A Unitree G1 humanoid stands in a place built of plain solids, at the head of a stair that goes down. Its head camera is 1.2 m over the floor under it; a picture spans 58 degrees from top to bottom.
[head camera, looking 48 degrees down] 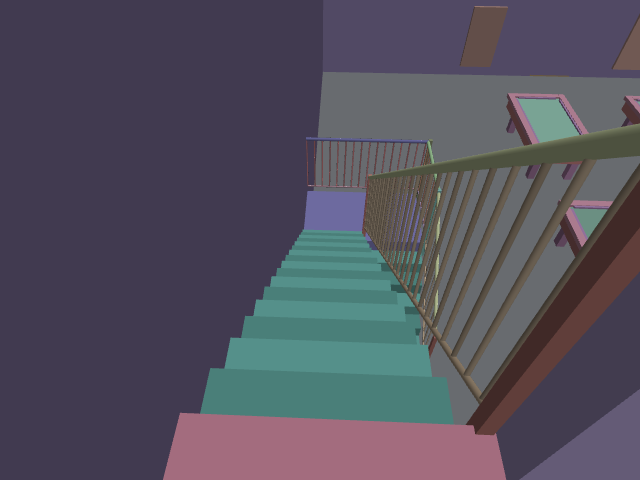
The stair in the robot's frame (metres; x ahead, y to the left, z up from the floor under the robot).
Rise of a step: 0.19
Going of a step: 0.22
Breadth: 0.80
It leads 2 degrees to the right of straight ahead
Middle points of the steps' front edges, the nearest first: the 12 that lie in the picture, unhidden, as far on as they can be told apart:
0.43 -0.02 0.00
0.65 -0.03 -0.19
0.87 -0.04 -0.38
1.09 -0.05 -0.57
1.32 -0.06 -0.76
1.54 -0.06 -0.95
1.76 -0.07 -1.14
1.99 -0.08 -1.33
2.21 -0.09 -1.52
2.43 -0.10 -1.71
2.65 -0.11 -1.90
2.88 -0.12 -2.09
